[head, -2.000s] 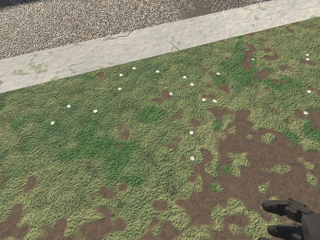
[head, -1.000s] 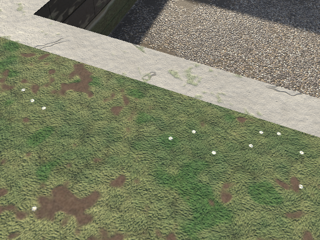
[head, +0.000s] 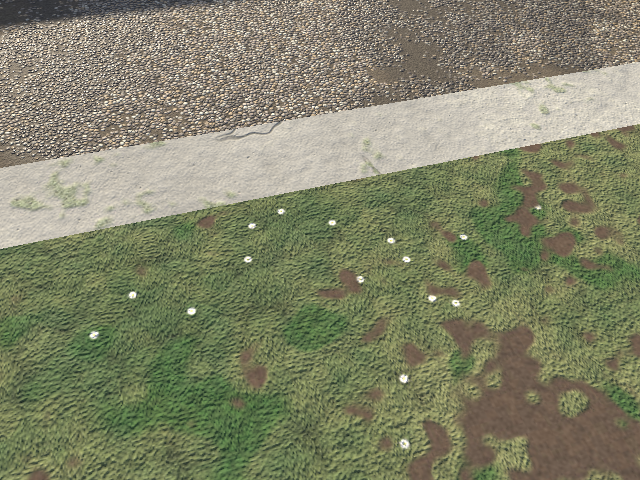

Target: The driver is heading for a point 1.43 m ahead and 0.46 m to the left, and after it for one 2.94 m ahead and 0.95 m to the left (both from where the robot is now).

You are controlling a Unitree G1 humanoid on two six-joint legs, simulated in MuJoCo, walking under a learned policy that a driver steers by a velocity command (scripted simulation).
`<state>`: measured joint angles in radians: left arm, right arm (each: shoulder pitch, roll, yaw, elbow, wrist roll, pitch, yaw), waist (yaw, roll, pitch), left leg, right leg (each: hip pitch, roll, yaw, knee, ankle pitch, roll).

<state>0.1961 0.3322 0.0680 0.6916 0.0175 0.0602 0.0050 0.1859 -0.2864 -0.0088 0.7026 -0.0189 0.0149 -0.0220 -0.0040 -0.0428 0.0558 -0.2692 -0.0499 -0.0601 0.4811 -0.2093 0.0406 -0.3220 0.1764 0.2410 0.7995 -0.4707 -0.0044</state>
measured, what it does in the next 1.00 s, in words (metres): steps on the spot, turning left: right foot, then left foot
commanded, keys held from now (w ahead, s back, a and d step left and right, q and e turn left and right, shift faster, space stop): q+shift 0.62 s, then shift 0.02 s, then w+shift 0.16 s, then w+e+shift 0.20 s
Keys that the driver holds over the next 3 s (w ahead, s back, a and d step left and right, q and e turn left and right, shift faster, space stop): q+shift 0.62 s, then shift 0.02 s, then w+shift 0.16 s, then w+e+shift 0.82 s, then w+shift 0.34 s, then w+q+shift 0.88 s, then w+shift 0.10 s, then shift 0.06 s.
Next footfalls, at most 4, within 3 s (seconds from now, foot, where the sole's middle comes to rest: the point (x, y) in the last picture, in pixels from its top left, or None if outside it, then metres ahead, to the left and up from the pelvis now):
0.30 right None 0.05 -0.10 -0.78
0.84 left None -0.03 0.11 -0.78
1.30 right None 0.38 0.22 -0.78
1.70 left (109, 339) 0.78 0.47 -0.78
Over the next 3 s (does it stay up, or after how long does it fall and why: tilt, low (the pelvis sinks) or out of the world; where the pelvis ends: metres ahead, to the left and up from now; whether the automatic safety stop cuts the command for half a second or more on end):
stays up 1.26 0.29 -0.05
